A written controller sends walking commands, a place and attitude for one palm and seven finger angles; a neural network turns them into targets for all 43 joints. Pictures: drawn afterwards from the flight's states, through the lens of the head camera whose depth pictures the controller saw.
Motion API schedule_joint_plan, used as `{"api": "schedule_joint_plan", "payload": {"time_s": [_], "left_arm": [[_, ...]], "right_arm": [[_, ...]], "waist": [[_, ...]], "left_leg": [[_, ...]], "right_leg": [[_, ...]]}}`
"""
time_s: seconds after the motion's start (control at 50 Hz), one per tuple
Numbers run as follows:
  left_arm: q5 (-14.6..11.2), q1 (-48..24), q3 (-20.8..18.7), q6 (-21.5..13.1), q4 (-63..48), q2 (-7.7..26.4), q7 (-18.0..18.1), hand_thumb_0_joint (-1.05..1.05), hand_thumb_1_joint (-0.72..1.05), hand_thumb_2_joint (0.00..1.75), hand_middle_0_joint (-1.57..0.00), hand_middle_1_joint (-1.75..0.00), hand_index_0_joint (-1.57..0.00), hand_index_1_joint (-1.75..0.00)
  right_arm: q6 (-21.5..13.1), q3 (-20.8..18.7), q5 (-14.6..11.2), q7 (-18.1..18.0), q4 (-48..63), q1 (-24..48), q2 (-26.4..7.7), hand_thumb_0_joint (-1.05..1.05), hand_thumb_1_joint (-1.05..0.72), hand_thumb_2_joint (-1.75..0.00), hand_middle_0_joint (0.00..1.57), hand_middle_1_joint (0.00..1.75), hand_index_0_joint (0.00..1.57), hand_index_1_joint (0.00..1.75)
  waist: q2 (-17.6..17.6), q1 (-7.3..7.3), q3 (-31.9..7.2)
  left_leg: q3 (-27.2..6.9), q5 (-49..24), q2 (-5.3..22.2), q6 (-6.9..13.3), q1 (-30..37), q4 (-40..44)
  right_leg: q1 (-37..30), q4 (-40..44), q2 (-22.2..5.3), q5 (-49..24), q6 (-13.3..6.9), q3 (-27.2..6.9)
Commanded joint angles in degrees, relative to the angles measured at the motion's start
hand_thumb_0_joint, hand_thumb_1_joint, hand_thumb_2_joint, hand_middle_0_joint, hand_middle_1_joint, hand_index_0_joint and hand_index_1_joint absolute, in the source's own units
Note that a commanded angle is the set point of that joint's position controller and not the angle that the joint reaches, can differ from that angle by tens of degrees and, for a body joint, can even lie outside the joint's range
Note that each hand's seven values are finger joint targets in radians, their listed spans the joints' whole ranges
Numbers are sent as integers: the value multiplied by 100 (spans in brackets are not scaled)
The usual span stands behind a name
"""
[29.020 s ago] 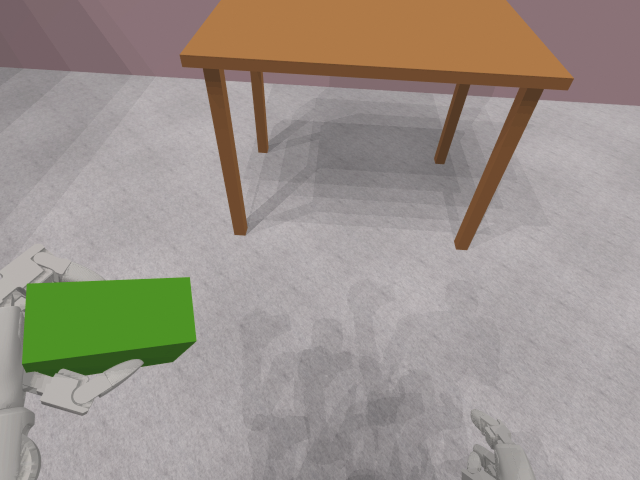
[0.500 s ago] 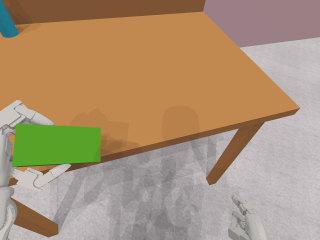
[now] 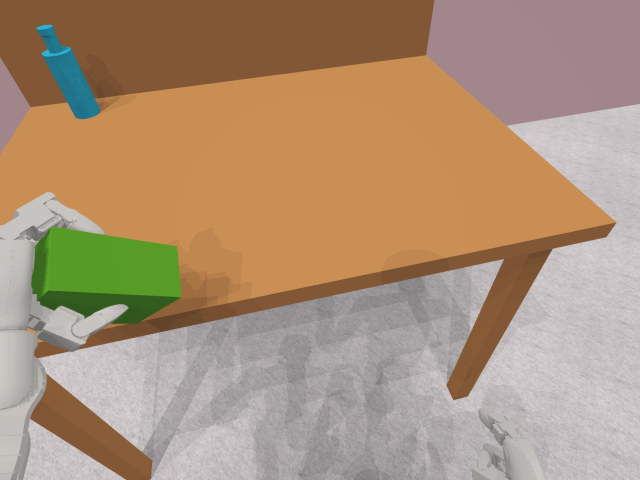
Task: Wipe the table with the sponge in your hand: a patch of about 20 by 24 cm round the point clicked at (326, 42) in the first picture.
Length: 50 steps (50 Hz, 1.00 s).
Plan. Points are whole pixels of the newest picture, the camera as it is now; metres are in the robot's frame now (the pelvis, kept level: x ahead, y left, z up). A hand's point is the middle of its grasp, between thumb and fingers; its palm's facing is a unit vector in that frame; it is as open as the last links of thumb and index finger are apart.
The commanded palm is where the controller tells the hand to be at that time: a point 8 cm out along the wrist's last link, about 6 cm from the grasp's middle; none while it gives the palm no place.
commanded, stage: turn the palm down, sponge in hand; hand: left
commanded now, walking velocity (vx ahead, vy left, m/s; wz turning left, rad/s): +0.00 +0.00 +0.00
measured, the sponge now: (120, 283) +0.26 +0.26 +0.15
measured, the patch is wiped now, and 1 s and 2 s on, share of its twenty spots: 0.00 0.00 0.00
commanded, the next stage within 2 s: move the sponge above the wiping area in 1.68 s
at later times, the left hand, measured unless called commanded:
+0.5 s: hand (61, 265) +0.26 +0.31 +0.18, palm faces +0.34 -0.39 -0.85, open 10.1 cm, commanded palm +0.21 +0.32 +0.24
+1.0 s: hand (75, 235) +0.28 +0.30 +0.20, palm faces +0.20 -0.20 -0.96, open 10.1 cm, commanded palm +0.23 +0.31 +0.27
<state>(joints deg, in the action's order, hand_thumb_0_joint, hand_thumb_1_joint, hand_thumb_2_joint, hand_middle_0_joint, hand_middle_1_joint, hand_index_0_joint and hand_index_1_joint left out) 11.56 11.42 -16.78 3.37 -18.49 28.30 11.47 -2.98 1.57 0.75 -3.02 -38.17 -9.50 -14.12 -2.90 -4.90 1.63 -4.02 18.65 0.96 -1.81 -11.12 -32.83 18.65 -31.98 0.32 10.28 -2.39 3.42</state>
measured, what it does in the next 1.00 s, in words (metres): shifts its weight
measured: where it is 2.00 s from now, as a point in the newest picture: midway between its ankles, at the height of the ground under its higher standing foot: outside the picture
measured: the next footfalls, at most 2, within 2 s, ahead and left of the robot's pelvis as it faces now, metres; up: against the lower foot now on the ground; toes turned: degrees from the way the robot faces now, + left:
none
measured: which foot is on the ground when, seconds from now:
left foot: down 0.00-1.00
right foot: down 0.00-1.00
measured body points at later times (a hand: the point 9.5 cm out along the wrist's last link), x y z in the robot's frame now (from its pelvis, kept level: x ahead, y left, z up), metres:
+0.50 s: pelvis +0.03 +0.03 +0.01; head +0.01 +0.00 +0.45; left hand +0.23 +0.33 +0.22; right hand +0.23 -0.20 -0.08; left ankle +0.00 +0.16 -0.73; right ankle +0.08 -0.09 -0.73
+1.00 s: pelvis +0.03 +0.04 +0.01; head +0.02 +0.00 +0.46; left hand +0.27 +0.31 +0.25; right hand +0.29 -0.15 -0.05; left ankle +0.00 +0.16 -0.73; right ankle +0.08 -0.09 -0.73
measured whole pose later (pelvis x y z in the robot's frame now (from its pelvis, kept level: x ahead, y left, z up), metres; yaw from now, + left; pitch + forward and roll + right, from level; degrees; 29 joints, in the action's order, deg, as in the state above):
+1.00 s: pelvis +0.03 +0.04 +0.01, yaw -2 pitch -5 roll +0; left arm 41.6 1.6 -0.9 29.7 -26.4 35.2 -9.3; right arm 5.6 5.1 -1.6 -3.2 -35.3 0.7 -15.5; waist -5.4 -8.2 2.4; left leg -1.2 15.8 -1.0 0.5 -0.8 -21.7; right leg 9.8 -22.9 -1.2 8.1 0.2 0.1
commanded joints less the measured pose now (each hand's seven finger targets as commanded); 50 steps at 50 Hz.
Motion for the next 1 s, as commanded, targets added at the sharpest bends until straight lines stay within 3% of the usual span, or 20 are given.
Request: {"api": "schedule_joint_plan", "payload": {"time_s": [0.0, 0.06, 0.12, 0.16, 0.2, 0.26, 0.3, 0.36, 0.44, 0.46, 0.5, 0.56, 0.6, 0.66, 0.76, 0.8, 0.88, 0.9, 0.96, 0.98], "left_arm": [[82, -1342, -383, 601, -685, 1734, -577, 0, 10, 130, -120, -160, -120, -160], [73, -1090, -635, 458, -1146, 1863, -830, 0, 10, 130, -120, -160, -120, -160], [79, -558, -978, 86, -1305, 1891, -815, 0, 10, 130, -120, -160, -120, -160], [151, -445, -1402, -17, -1491, 2220, -668, 0, 10, 130, -120, -160, -120, -160], [342, -322, -1275, 22, -1655, 1979, -415, 0, 10, 130, -120, -160, -120, -160], [624, -251, -1141, 341, -1639, 1887, -154, 0, 10, 130, -120, -160, -120, -160], [843, -317, -834, 664, -1558, 1742, -135, 0, 10, 130, -120, -160, -120, -160], [1137, -892, -504, 1107, -1720, 1830, -353, 0, 10, 130, -120, -160, -120, -160], [1486, -1197, -23, 1312, -1874, 1749, -763, 0, 10, 130, -120, -160, -120, -160], [1588, -1433, -66, 1340, -2160, 1841, -845, 0, 10, 130, -120, -160, -120, -160], [1843, -1390, 8, 1337, -2113, 1852, -910, 0, 10, 130, -120, -160, -120, -160], [2142, -1317, -365, 1488, -2310, 2183, -937, 0, 10, 130, -120, -160, -120, -160], [2242, -1241, -208, 1613, -2127, 1962, -910, 0, 10, 130, -120, -160, -120, -160], [2311, -1254, -349, 2077, -1824, 2038, -1004, 0, 10, 130, -120, -160, -120, -160], [2669, -1890, 337, 2704, -1614, 1817, -1431, 0, 10, 130, -120, -160, -120, -160], [2767, -2153, 674, 2725, -1592, 1758, -1634, 0, 10, 130, -120, -160, -120, -160], [3221, -2803, 785, 2544, -2105, 1982, -1869, 0, 10, 130, -120, -160, -120, -160], [3238, -2601, 737, 2503, -1912, 2046, -1868, 0, 10, 130, -120, -160, -120, -160], [3503, -2810, 283, 2428, -2198, 2519, -1772, 0, 10, 130, -120, -160, -120, -160], [3552, -2924, 397, 2407, -1995, 2377, -1724, 0, 10, 130, -120, -160, -120, -160]], "right_arm": [[-161, -238, -157, -261, 1024, 1165, -698, 0, -90, -90, 20, 30, 20, 30], [-233, -224, -232, -253, 1206, 1349, -632, 0, -90, -90, 20, 30, 20, 30], [-255, -320, -154, -252, 1154, 1107, -642, 0, -90, -90, 20, 30, 20, 30], [-274, -324, -200, -215, 1203, 1189, -638, 0, -90, -90, 20, 30, 20, 30], [-235, -363, -139, -192, 1187, 1025, -591, 0, -90, -90, 20, 30, 20, 30], [-220, -308, -201, -172, 1220, 1001, -691, 0, -90, -90, 20, 30, 20, 30], [-141, -327, -172, -210, 1154, 921, -744, 0, -90, -90, 20, 30, 20, 30], [-121, -194, -254, -247, 1266, 1334, -793, 0, -90, -90, 20, 30, 20, 30], [-107, -187, -197, -375, 1213, 1308, -836, 0, -90, -90, 20, 30, 20, 30], [-164, -78, -273, -348, 1356, 1625, -746, 0, -90, -90, 20, 30, 20, 30], [-111, -123, -175, -371, 1232, 1430, -746, 0, -90, -90, 20, 30, 20, 30], [-57, -38, -184, -275, 1339, 1767, -716, 0, -90, -90, 20, 30, 20, 30], [62, -62, -135, -217, 1194, 1571, -665, 0, -90, -90, 20, 30, 20, 30], [219, 2, -238, -120, 1211, 1952, -705, 0, -90, -90, 20, 30, 20, 30], [430, 74, -319, -53, 1236, 2224, -745, 0, -90, -90, 20, 30, 20, 30], [497, 48, -275, -65, 1197, 2048, -768, 0, -90, -90, 20, 30, 20, 30], [471, 120, -260, -50, 1350, 2162, -731, 0, -90, -90, 20, 30, 20, 30], [530, 84, -238, -78, 1284, 2113, -729, 0, -90, -90, 20, 30, 20, 30], [559, 122, -247, -46, 1408, 2373, -715, 0, -90, -90, 20, 30, 20, 30], [538, 157, -201, -28, 1339, 2206, -653, 0, -90, -90, 20, 30, 20, 30]], "waist": [[313, 154, -472], [575, 20, -691], [862, -96, -753], [549, -180, -907], [99, -245, -1000], [-285, -132, -836], [-173, -83, -770], [-195, 52, -583], [-44, 11, -723], [-227, 7, -825], [-240, -74, -954], [-586, -257, -1131], [-533, -282, -1063], [-403, -321, -935], [-342, -209, -821], [-269, -159, -935], [-338, -186, -1482], [-331, -203, -1351], [-534, -325, -1542], [-357, -340, -1575]], "left_leg": [[572, 285, -240, 303, -1000, 515], [488, 144, -194, 277, -958, 441], [411, -62, -177, 285, -949, 452], [455, -167, -183, 247, -907, 422], [510, -519, -204, 240, -789, 483], [514, -691, -247, 269, -677, 662], [536, -924, -246, 310, -581, 752], [456, -844, -232, 341, -426, 901], [384, -993, -210, 394, -117, 1120], [353, -1055, -188, 386, -20, 1143], [331, -1445, -157, 374, 83, 1224], [249, -1987, -103, 324, 116, 1307], [268, -2620, -62, 248, 162, 1332], [288, -2810, -39, 209, 94, 1376], [362, -2665, -36, 251, 78, 1484], [406, -2617, -57, 300, 196, 1517], [374, -2672, -104, 400, 326, 1450], [343, -2696, -99, 401, 344, 1475], [234, -2588, -100, 410, 255, 1468], [332, -2730, -159, 389, 224, 1434]], "right_leg": [[-1301, 1415, -557, 2493, 264, -1231], [-1335, 1351, -544, 2584, 280, -1321], [-1309, 1192, -495, 2225, 315, -1138], [-1389, 1139, -461, 2071, 279, -1191], [-1432, 928, -399, 1420, 207, -922], [-1341, 774, -190, 667, 166, -649], [-1437, 715, -150, 215, 169, -494], [-1358, 822, -79, 303, 160, -435], [-1498, 867, -30, 149, 149, -288], [-1562, 859, 18, 83, 116, -328], [-1729, 784, 37, -171, 77, -215], [-2042, 718, 112, -604, -6, -282], [-2139, 722, 78, -894, -32, -206], [-2181, 842, 125, -1113, -48, -292], [-2064, 959, 134, -1018, -46, -275], [-2099, 966, 77, -925, -30, -209], [-2284, 821, 125, -884, -49, -257], [-2244, 874, 118, -848, -48, -271], [-2453, 802, 210, -901, -85, -462], [-2479, 744, 111, -937, -107, -365]]}}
